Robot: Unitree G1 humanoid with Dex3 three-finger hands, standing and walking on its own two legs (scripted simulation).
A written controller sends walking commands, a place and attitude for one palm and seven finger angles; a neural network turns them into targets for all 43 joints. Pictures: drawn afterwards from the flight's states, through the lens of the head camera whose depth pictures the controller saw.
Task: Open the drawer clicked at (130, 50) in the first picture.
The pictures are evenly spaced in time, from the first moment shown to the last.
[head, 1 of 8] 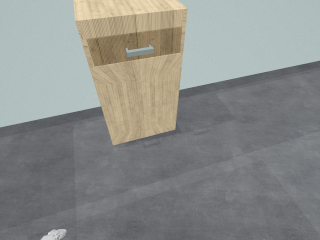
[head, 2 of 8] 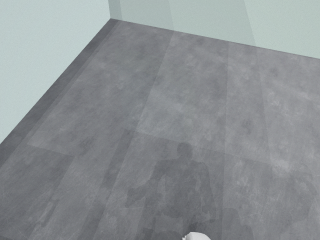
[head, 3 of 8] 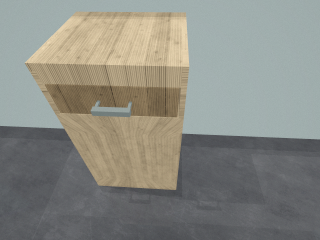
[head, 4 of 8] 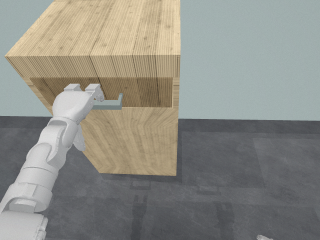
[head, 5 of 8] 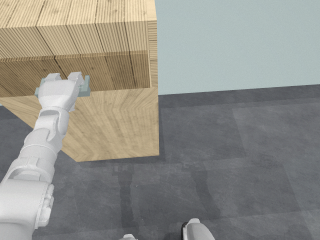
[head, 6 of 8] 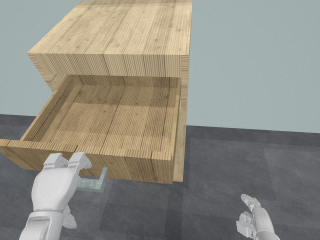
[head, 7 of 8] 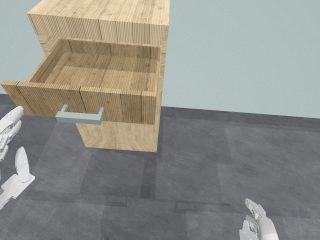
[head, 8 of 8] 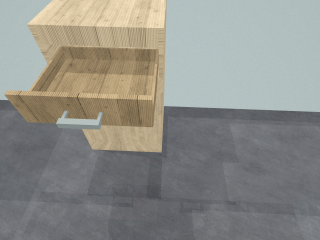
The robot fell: no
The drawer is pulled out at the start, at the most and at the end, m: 0.00 0.30 0.29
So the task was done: yes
